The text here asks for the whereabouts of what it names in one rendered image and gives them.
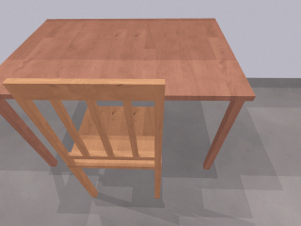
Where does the table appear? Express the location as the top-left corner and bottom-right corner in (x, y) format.
(0, 18), (256, 170)

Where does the chair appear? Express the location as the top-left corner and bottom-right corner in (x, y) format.
(2, 78), (166, 199)

